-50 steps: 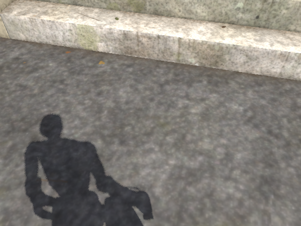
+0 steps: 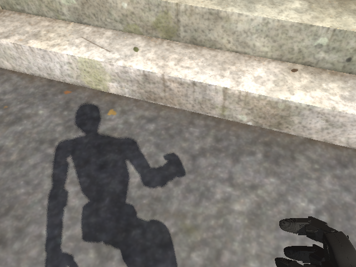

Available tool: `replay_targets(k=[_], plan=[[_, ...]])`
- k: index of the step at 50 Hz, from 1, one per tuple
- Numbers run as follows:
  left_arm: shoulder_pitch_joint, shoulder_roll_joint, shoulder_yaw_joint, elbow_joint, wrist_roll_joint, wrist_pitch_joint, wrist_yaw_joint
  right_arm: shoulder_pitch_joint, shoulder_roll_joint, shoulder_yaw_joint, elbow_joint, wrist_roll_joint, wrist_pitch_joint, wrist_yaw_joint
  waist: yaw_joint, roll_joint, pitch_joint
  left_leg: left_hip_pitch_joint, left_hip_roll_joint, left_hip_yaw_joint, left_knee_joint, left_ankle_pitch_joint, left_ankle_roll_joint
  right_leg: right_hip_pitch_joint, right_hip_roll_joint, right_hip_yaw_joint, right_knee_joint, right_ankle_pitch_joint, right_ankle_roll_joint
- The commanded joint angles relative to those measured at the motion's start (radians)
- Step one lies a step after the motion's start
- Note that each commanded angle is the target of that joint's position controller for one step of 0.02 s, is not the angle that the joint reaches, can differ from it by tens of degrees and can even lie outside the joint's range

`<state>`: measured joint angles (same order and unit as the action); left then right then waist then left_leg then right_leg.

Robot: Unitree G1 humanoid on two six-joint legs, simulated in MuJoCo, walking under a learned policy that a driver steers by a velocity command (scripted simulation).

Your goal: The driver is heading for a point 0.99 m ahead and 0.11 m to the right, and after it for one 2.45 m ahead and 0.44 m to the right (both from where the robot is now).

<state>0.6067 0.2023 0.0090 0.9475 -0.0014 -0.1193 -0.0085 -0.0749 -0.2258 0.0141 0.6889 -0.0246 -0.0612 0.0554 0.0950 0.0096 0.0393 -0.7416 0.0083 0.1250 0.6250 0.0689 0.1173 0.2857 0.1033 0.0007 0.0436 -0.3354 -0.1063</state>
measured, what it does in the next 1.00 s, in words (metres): walks ahead: left foot, then right foot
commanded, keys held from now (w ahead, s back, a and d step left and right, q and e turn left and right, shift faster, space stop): w+shift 0.80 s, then shift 0.20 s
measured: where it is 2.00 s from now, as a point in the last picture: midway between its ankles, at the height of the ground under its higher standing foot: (238, 80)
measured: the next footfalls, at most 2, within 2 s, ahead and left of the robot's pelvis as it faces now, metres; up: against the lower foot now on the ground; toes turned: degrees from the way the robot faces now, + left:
left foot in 0.08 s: +0.26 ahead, +0.06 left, +0.00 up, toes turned +3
right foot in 0.52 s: +0.72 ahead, -0.11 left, +0.00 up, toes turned -3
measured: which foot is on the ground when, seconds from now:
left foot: up 0.00-0.06, down 0.08-0.50, up 0.52-0.90, down 0.92-1.00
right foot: down 0.00-0.08, up 0.10-0.50, down 0.52-0.92, up 0.94-1.00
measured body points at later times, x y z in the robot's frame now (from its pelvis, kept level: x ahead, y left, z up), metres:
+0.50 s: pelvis +0.49 -0.02 -0.01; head +0.53 -0.02 +0.44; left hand +0.75 +0.17 -0.08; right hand +0.37 -0.27 -0.14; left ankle +0.23 +0.06 -0.71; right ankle +0.69 -0.11 -0.71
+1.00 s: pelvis +0.93 -0.02 +0.02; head +0.96 -0.02 +0.47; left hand +0.95 +0.23 -0.12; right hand +1.10 -0.24 -0.10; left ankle +0.99 +0.08 -0.72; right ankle +0.77 -0.13 -0.57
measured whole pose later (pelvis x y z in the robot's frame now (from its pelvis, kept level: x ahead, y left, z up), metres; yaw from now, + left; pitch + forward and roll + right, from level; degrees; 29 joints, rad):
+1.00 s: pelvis +0.93 -0.02 +0.02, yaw +1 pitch +2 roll +0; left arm 0.31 0.23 0.01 0.97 -0.03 -0.12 0.02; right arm 0.09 -0.21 0.02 0.86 -0.05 -0.14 -0.01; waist 0.03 -0.01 0.04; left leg -0.35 0.00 0.08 0.45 -0.11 0.06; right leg -0.35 0.09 0.05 1.38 -0.41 -0.03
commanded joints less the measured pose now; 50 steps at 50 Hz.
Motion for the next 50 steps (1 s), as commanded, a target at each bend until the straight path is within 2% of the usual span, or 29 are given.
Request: replay_targets(k=[1, 3, 4, 5, 6, 8, 11, 15, 19, 22, 23, 25, 26, 27, 28, 29, 30, 33, 36, 40, 41, 43, 44, 45, 46, 47, 48, 49, 50], plan=[[-0.035, 0.225, 0.044, -0.029, 0.027, 0.008, 0.034, 0.132, -0.139, -0.039, -0.007, 0.003, -0.006, -0.032, -0.177, -0.129, -0.062, 0.396, -0.111, 0.017, -0.050, -0.107, 0.040, -0.121, -0.284, 0.030, 0.324, 1.466, 0.031], [-0.147, 0.255, 0.055, -0.041, 0.045, 0.033, 0.043, 0.551, -0.219, -0.081, 0.119, 0.002, -0.003, -0.063, -0.373, -0.120, -0.234, 0.819, -0.046, -0.066, -0.111, -0.180, 0.092, -0.281, -0.262, -0.001, 0.864, 1.314, 0.020], [-0.174, 0.151, 0.034, -0.073, 0.052, 0.020, 0.030, 0.668, -0.279, -0.102, 0.145, -0.017, 0.002, -0.079, -0.356, 0.064, -0.312, 1.038, 0.171, -0.296, -0.027, -0.414, 0.118, -0.548, -0.127, -0.013, 1.259, 0.448, -0.013], [-0.016, 0.063, 0.014, -0.106, -0.024, 0.005, 0.009, 0.583, -0.281, -0.104, 0.133, -0.040, -0.002, -0.065, -0.187, 0.282, -0.389, 1.254, 0.397, -0.910, -0.211, -0.532, 0.280, -0.961, 0.012, 0.104, 1.550, -0.153, 0.014], [-0.145, 0.147, 0.020, -0.114, -0.003, 0.000, 0.017, 0.492, -0.203, -0.105, 0.128, -0.012, -0.005, -0.051, -0.210, 0.064, -0.240, 1.109, 0.331, -0.846, -0.340, -0.644, 0.249, -1.062, -0.082, 0.119, 1.484, -0.007, -0.026], [-0.263, 0.136, 0.019, -0.139, 0.010, 0.002, 0.005, 0.418, -0.101, -0.084, 0.152, -0.016, -0.024, -0.041, -0.136, -0.073, -0.031, 0.783, 0.269, -0.613, -0.424, -0.508, 0.199, -1.007, -0.149, 0.103, 1.365, 0.074, -0.027], [-0.275, 0.068, 0.000, -0.157, 0.048, 0.046, -0.031, 0.440, -0.064, -0.065, 0.203, 0.003, -0.054, -0.048, -0.044, -0.017, 0.057, 0.542, 0.173, -0.430, -0.513, -0.472, 0.134, -0.947, -0.215, 0.094, 1.240, 0.073, 0.015], [-0.536, 0.084, -0.015, -0.264, 0.048, 0.046, -0.044, 0.488, -0.107, -0.068, 0.221, 0.021, -0.083, -0.030, -0.074, -0.012, 0.152, 0.448, 0.087, -0.239, -0.606, -0.167, 0.108, -1.005, -0.251, -0.014, 0.934, 0.307, 0.047], [-0.659, 0.069, -0.029, -0.283, 0.019, 0.035, -0.059, 0.570, -0.145, -0.067, 0.249, 0.045, -0.102, -0.031, -0.124, -0.007, 0.104, 0.541, 0.070, -0.135, -0.654, 0.277, 0.034, -0.779, -0.163, -0.119, 0.623, 0.590, 0.012], [-0.692, 0.122, -0.019, -0.295, 0.036, 0.027, -0.040, 0.616, -0.199, -0.072, 0.276, 0.028, -0.088, -0.048, -0.118, 0.057, 0.065, 0.790, 0.123, -0.114, -0.525, 0.708, 0.011, -0.747, -0.095, -0.151, 0.499, 0.497, -0.021], [-0.636, 0.150, -0.008, -0.281, 0.038, 0.027, -0.032, 0.615, -0.230, -0.078, 0.282, 0.013, -0.075, -0.060, -0.082, 0.094, 0.001, 0.853, 0.144, -0.114, -0.420, 0.846, 0.007, -0.681, -0.056, -0.151, 0.495, 0.406, -0.030], [-0.264, 0.229, 0.032, -0.166, 0.034, 0.031, -0.004, 0.551, -0.273, -0.089, 0.283, -0.015, -0.043, -0.079, 0.102, 0.123, -0.190, 0.823, 0.159, -0.100, 0.035, 0.883, 0.001, -0.335, -0.037, -0.102, 0.475, 0.257, -0.064], [-0.076, 0.294, 0.060, -0.120, 0.046, 0.040, 0.019, 0.520, -0.231, -0.081, 0.270, -0.024, -0.041, -0.079, 0.173, 0.109, -0.283, 0.634, 0.120, -0.097, 0.357, 0.622, 0.008, -0.098, -0.160, 0.011, 0.545, 0.062, -0.092], [-0.082, 0.377, 0.086, -0.113, 0.088, 0.034, 0.026, 0.669, -0.015, -0.035, 0.229, 0.020, -0.051, -0.055, 0.011, -0.255, -0.397, 0.179, -0.056, -0.108, 0.828, -0.439, -0.026, 0.220, -0.493, 0.540, 0.493, -0.129, -0.228], [-0.095, 0.311, 0.087, -0.111, 0.054, 0.036, 0.005, 0.608, -0.126, -0.051, 0.222, 0.044, -0.071, -0.056, 0.058, -0.182, -0.468, 0.037, -0.077, -0.230, 0.920, -0.508, 0.005, 0.229, -0.495, 0.840, 0.286, -0.278, -0.251], [-0.206, 0.260, 0.081, -0.100, 0.044, 0.025, -0.001, 0.450, -0.144, -0.053, 0.178, 0.048, -0.074, -0.059, 0.015, -0.108, -0.238, -0.026, 0.009, -0.226, 0.835, -0.349, 0.012, 0.047, -0.438, 0.636, 0.225, -0.203, -0.199], [-0.250, 0.201, 0.072, -0.087, 0.037, 0.015, -0.009, 0.392, -0.136, -0.046, 0.166, 0.033, -0.075, -0.053, -0.012, -0.012, -0.143, 0.022, 0.038, -0.216, 0.755, -0.297, 0.007, -0.127, -0.406, 0.512, 0.202, -0.054, -0.179], [-0.261, 0.103, 0.037, -0.031, 0.028, 0.000, -0.002, 0.393, -0.067, -0.028, 0.161, -0.017, -0.037, -0.027, -0.122, -0.009, -0.046, 0.160, 0.088, -0.217, 0.646, -0.302, -0.027, -0.412, -0.315, 0.287, 0.128, 0.181, -0.124], [-0.240, 0.130, 0.036, -0.003, 0.001, -0.027, -0.011, 0.267, -0.050, -0.012, 0.104, -0.033, -0.028, -0.009, -0.140, -0.041, 0.042, 0.122, 0.117, -0.141, 0.483, -0.240, -0.058, -0.507, -0.258, 0.127, 0.067, 0.465, -0.106], [-0.212, 0.186, 0.049, 0.000, -0.010, -0.047, -0.017, 0.011, -0.040, 0.013, 0.014, -0.006, -0.047, -0.004, -0.081, -0.033, 0.067, 0.329, 0.037, -0.020, -0.008, 0.056, -0.059, -0.568, -0.176, -0.006, 0.005, 0.750, -0.050], [-0.191, 0.189, 0.047, 0.013, -0.004, -0.050, -0.010, 0.060, -0.023, 0.020, 0.028, -0.005, -0.041, -0.016, -0.098, -0.082, 0.016, 0.383, 0.013, -0.020, 0.015, 0.078, -0.046, -0.495, -0.208, -0.012, 0.042, 0.901, -0.048], [-0.216, 0.195, 0.042, 0.005, 0.003, -0.047, 0.009, 0.177, -0.078, 0.003, 0.070, -0.022, -0.046, -0.048, -0.147, -0.090, -0.052, 0.385, -0.033, -0.010, 0.045, -0.004, -0.003, -0.329, -0.244, -0.012, 0.226, 1.332, -0.018], [-0.265, 0.205, 0.042, -0.010, 0.012, -0.038, 0.019, 0.328, -0.099, -0.010, 0.120, -0.022, -0.056, -0.063, -0.222, -0.103, -0.124, 0.476, -0.046, -0.041, 0.021, -0.027, 0.016, -0.299, -0.244, -0.006, 0.415, 1.453, -0.007], [-0.218, 0.191, 0.032, -0.003, -0.014, -0.022, 0.012, 0.397, -0.129, -0.021, 0.143, -0.037, -0.061, -0.078, -0.235, 0.028, -0.192, 0.671, -0.067, 0.053, -0.056, 0.051, 0.017, -0.380, -0.185, -0.038, 0.684, 1.468, 0.014], [-0.253, 0.186, 0.022, -0.007, -0.034, -0.029, 0.009, 0.572, -0.136, -0.041, 0.223, -0.041, -0.072, -0.082, -0.310, 0.048, -0.230, 0.926, -0.017, -0.019, -0.234, 0.313, 0.045, -0.573, -0.150, -0.015, 0.977, 1.138, 0.045], [-0.371, 0.166, 0.027, -0.027, -0.049, -0.029, 0.023, 0.589, -0.175, -0.051, 0.249, -0.024, -0.079, -0.080, -0.323, 0.204, -0.228, 1.098, 0.213, -0.199, -0.254, 1.011, 0.095, -0.851, 0.056, -0.102, 1.386, -0.040, 0.091], [-0.187, 0.057, 0.000, -0.049, -0.050, -0.022, 0.035, 0.635, -0.260, -0.069, 0.270, -0.029, -0.075, -0.070, -0.196, 0.202, -0.387, 1.320, 0.452, -0.390, -0.058, 1.525, 0.238, -1.069, 0.050, 0.110, 1.672, -0.234, 0.101], [-0.209, 0.067, -0.003, -0.046, -0.039, -0.010, 0.046, 0.583, -0.245, -0.080, 0.263, -0.016, -0.067, -0.069, -0.197, 0.054, -0.412, 1.245, 0.466, -0.406, -0.121, 1.222, 0.258, -1.109, -0.013, 0.167, 1.691, -0.177, 0.086], [-0.277, 0.070, -0.005, -0.074, -0.030, 0.005, 0.054, 0.520, -0.163, -0.055, 0.259, -0.021, -0.063, -0.073, -0.170, -0.002, -0.288, 1.106, 0.419, -0.356, -0.182, 0.941, 0.202, -1.166, -0.049, 0.133, 1.723, -0.167, 0.075]])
